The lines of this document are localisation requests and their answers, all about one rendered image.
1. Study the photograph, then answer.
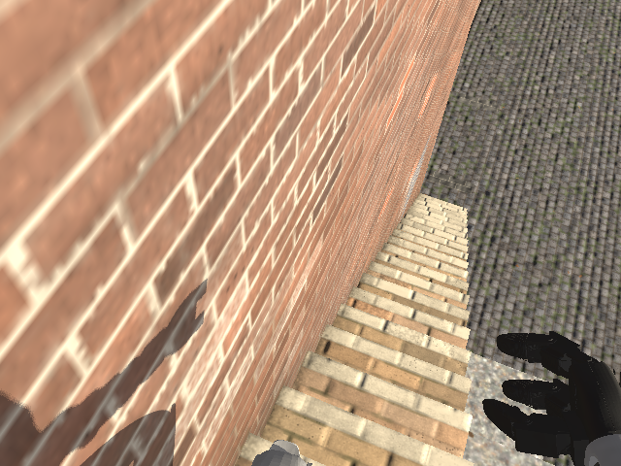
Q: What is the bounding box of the left robot shin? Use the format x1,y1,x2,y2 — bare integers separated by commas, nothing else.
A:
251,440,300,466

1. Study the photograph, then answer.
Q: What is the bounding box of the right robot hand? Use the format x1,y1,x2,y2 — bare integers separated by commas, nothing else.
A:
482,331,621,466

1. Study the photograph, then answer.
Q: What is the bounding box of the right robot forearm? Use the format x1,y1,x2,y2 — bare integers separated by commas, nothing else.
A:
584,434,621,466

